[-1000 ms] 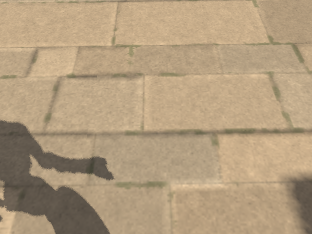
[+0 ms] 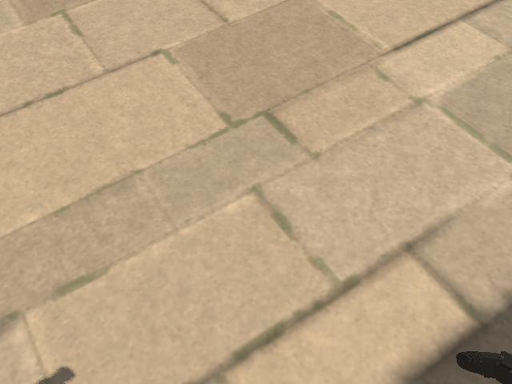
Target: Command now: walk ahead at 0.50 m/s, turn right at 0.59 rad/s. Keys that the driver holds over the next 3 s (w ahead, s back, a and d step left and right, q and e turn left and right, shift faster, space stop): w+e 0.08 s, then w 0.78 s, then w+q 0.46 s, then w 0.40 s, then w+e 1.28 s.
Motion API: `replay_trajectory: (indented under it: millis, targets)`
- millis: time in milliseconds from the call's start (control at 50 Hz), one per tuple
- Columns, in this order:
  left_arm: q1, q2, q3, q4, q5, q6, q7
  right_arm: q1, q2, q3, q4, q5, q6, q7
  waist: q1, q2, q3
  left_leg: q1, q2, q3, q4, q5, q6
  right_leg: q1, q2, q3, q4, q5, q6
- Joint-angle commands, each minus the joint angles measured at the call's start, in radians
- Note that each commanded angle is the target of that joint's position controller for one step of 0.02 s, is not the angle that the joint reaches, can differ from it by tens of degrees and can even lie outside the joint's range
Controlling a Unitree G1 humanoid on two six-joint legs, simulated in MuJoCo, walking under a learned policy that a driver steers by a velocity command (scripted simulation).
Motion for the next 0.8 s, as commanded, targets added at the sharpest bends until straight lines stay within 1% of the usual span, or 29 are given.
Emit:
replay_trajectory:
  millis: [20,60,100,120,140,160,180,200,220,240,260,280,320,380,420,460,520,580,600,620,640,660,680,700,720,740,760,780,800]
  targets:
    - [0.021,0.176,0.048,-0.043,-0.007,-0.008,0.008,-0.114,-0.067,-0.01,-0.093,0.011,-0.019,0.01,0.006,-0.118,-0.006,0.123,-0.056,0.032,-0.095,0.081,0.003,-0.091,-0.221,0.186,-0.083,0.113,-0.125]
    - [0.035,0.168,0.047,-0.036,-0.008,-0.001,0.013,-0.116,-0.09,-0.015,-0.1,0.012,-0.028,0.017,0.001,-0.126,-0.01,0.13,-0.06,0.015,-0.141,0.032,0.018,-0.026,-0.241,0.239,-0.022,0.109,-0.116]
    - [0.028,0.169,0.048,-0.034,-0.003,0.006,0.018,-0.072,-0.111,-0.023,-0.091,0.013,-0.039,0.022,-0.023,-0.157,-0.022,0.174,-0.062,0.024,-0.154,-0.049,0.042,0.02,-0.261,0.276,0.039,0.159,-0.105]
    - [0.021,0.157,0.044,-0.034,-0.001,0.01,0.018,-0.009,-0.118,-0.028,-0.072,0.01,-0.044,0.021,-0.054,-0.171,-0.042,0.251,-0.069,0.047,-0.18,-0.059,0.063,0.026,-0.251,0.272,0.084,0.22,-0.093]
    - [0.02,0.125,0.032,-0.037,0.004,0.01,0.015,0.091,-0.145,-0.043,-0.044,-0.001,-0.05,0.017,-0.098,-0.163,-0.107,0.405,-0.059,0.052,-0.196,-0.055,0.097,0.011,-0.201,0.238,0.196,0.312,-0.066]
    - [0.021,0.081,0.012,-0.052,0.018,0.008,0.011,0.242,-0.19,-0.054,-0.026,-0.017,-0.052,0.012,-0.163,-0.085,-0.242,0.656,0.084,-0.088,-0.161,-0.087,0.162,-0.102,-0.147,0.171,0.453,0.217,-0.03]
    - [0.169,0.02,-0.005,-0.062,-0.011,-0.003,0.009,0.363,-0.274,-0.08,0.022,-0.023,-0.038,0.016,-0.115,0.251,-0.362,0.982,0.289,-0.55,-0.253,-0.308,0.334,-0.461,0.004,0.05,0.789,-0.213,0.052]
    - [0.172,0.1,0.002,-0.041,-0.024,-0.01,0.012,0.362,-0.188,-0.06,0.026,0.012,-0.034,0.025,-0.132,0.223,-0.317,0.985,0.321,-0.708,-0.331,-0.53,0.344,-0.61,-0.04,0.089,0.932,-0.348,0.06]
    - [0.058,0.16,0.017,-0.052,-0.023,-0.012,0.01,0.306,-0.124,-0.043,0.012,0.018,-0.03,0.023,-0.155,0.114,-0.178,0.867,0.28,-0.567,-0.345,-0.536,0.302,-0.657,-0.077,0.093,0.969,-0.265,0.059]
    - [-0.022,0.157,0.016,-0.07,-0.012,-0.013,0.012,0.253,-0.107,-0.034,0.001,0.006,-0.022,0.021,-0.143,0.037,-0.113,0.752,0.239,-0.441,-0.353,-0.437,0.275,-0.635,-0.113,0.052,0.953,-0.198,0.058]
    - [-0.075,0.146,0.016,-0.087,0.003,-0.019,0.01,0.22,-0.089,-0.027,0.005,-0.001,-0.017,0.019,-0.128,0.016,-0.052,0.649,0.205,-0.357,-0.374,-0.317,0.273,-0.622,-0.139,0.039,0.893,-0.15,0.057]
    - [-0.08,0.134,0.018,-0.092,0.007,-0.02,0.005,0.209,-0.074,-0.018,0.007,-0.01,-0.019,0.016,-0.102,0.034,-0.047,0.591,0.177,-0.293,-0.391,-0.232,0.264,-0.576,-0.17,0.031,0.841,-0.117,0.053]
    - [-0.062,0.095,0.01,-0.089,0.004,-0.018,-0.003,0.22,-0.071,-0.015,0.022,-0.003,-0.021,0.014,-0.081,0.062,-0.054,0.548,0.153,-0.224,-0.423,-0.138,0.272,-0.529,-0.19,-0.003,0.757,-0.108,0.059]
    - [-0.142,0.058,-0.01,-0.121,0.014,-0.018,-0.007,0.248,-0.126,-0.028,0.043,0.011,-0.021,0.006,-0.094,0.045,-0.032,0.521,0.162,-0.15,-0.474,-0.053,0.295,-0.545,-0.211,-0.044,0.587,-0.032,0.081]
    - [-0.203,0.046,-0.019,-0.133,0.013,-0.023,-0.013,0.262,-0.146,-0.031,0.051,0.016,-0.014,0.001,-0.112,0.037,-0.026,0.509,0.139,-0.085,-0.489,-0.029,0.279,-0.515,-0.206,-0.064,0.456,0.087,0.086]
    - [-0.262,0.044,-0.024,-0.143,0.008,-0.027,-0.021,0.286,-0.156,-0.031,0.063,0.022,-0.007,0.0,-0.132,0.038,-0.015,0.496,0.117,-0.028,-0.489,-0.009,0.258,-0.463,-0.186,-0.088,0.342,0.19,0.09]
    - [-0.342,0.055,-0.024,-0.165,-0.001,-0.031,-0.031,0.35,-0.163,-0.029,0.093,0.029,0.004,0.001,-0.158,0.041,0.0,0.535,0.137,-0.014,-0.469,-0.005,0.244,-0.428,-0.163,-0.102,0.254,0.241,0.086]
    - [-0.37,0.08,-0.017,-0.183,-0.003,-0.034,-0.042,0.369,-0.179,-0.032,0.112,0.033,0.021,-0.002,-0.14,0.053,0.011,0.608,0.179,-0.024,-0.421,0.043,0.221,-0.403,-0.149,-0.104,0.194,0.172,0.051]
    - [-0.337,0.095,-0.01,-0.175,-0.001,-0.036,-0.043,0.361,-0.189,-0.034,0.114,0.034,0.026,-0.005,-0.111,0.056,-0.006,0.619,0.18,-0.014,-0.376,0.125,0.209,-0.341,-0.135,-0.117,0.17,0.153,0.036]
    - [-0.253,0.12,0.005,-0.15,0.005,-0.035,-0.04,0.348,-0.189,-0.032,0.113,0.036,0.031,-0.007,-0.058,0.048,-0.054,0.609,0.154,0.021,-0.274,0.266,0.188,-0.21,-0.112,-0.14,0.136,0.154,0.013]
    - [-0.107,0.167,0.03,-0.105,0.01,-0.033,-0.032,0.35,-0.164,-0.022,0.108,0.029,0.032,-0.01,0.006,0.025,-0.147,0.544,0.103,0.065,-0.093,0.315,0.16,0.005,-0.118,-0.133,0.138,0.159,-0.018]
    - [0.077,0.249,0.051,-0.076,0.021,-0.027,-0.02,0.35,-0.105,0.004,0.075,-0.003,0.027,-0.012,0.069,-0.118,-0.301,0.339,0.04,0.117,0.239,0.026,0.116,0.293,-0.329,0.108,0.165,0.189,-0.09]
    - [0.094,0.298,0.056,-0.06,0.018,-0.021,-0.027,0.456,-0.014,0.03,0.064,0.008,0.006,-0.007,0.003,-0.368,-0.394,-0.003,-0.113,0.09,0.523,-0.584,0.075,0.513,-0.499,0.543,0.031,-0.037,-0.231]
    - [0.075,0.2,0.031,-0.068,0.008,-0.022,-0.031,0.388,-0.128,0.004,0.071,0.028,-0.008,-0.001,0.035,-0.235,-0.315,-0.113,-0.056,-0.001,0.625,-0.599,0.085,0.452,-0.47,0.556,-0.023,-0.166,-0.201]
    - [0.007,0.17,0.018,-0.075,0.007,-0.026,-0.032,0.305,-0.158,-0.007,0.044,0.043,-0.017,0.004,0.022,-0.192,-0.188,-0.157,-0.013,0.017,0.623,-0.501,0.099,0.333,-0.436,0.42,-0.042,-0.121,-0.168]
    - [-0.055,0.152,0.011,-0.082,0.014,-0.028,-0.034,0.27,-0.144,-0.005,0.042,0.036,-0.017,0.0,-0.007,-0.122,-0.127,-0.12,0.026,0.036,0.585,-0.414,0.094,0.211,-0.394,0.321,-0.065,-0.015,-0.153]
    - [-0.098,0.129,0.005,-0.085,0.02,-0.031,-0.038,0.257,-0.134,-0.008,0.041,0.02,-0.012,-0.001,-0.034,-0.108,-0.081,-0.085,0.05,0.038,0.531,-0.359,0.085,0.116,-0.361,0.251,-0.095,0.072,-0.148]
    - [-0.121,0.116,0.001,-0.084,0.027,-0.035,-0.038,0.275,-0.119,-0.008,0.045,0.018,-0.003,0.0,-0.065,-0.13,-0.076,-0.027,0.069,0.03,0.504,-0.322,0.078,0.052,-0.34,0.206,-0.122,0.128,-0.145]
    - [-0.129,0.111,0.002,-0.079,0.025,-0.041,-0.039,0.288,-0.099,-0.005,0.05,0.018,0.007,0.0,-0.079,-0.133,-0.075,0.005,0.073,0.033,0.48,-0.304,0.07,0.015,-0.329,0.175,-0.148,0.158,-0.15]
